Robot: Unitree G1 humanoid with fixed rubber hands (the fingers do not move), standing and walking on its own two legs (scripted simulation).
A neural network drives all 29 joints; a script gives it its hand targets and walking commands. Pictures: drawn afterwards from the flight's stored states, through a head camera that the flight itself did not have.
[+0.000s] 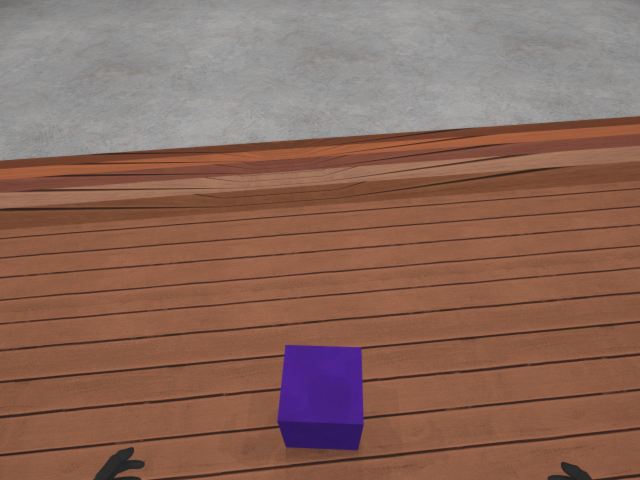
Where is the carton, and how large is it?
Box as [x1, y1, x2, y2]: [277, 345, 363, 449]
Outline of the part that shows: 285,345 277,419 285,445 291,447 357,449 363,424 360,347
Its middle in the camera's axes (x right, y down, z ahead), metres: +0.01 +0.45 +1.11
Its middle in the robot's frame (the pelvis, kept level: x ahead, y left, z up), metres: +0.44 +0.04 -0.66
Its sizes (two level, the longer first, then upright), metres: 0.210 0.200 0.250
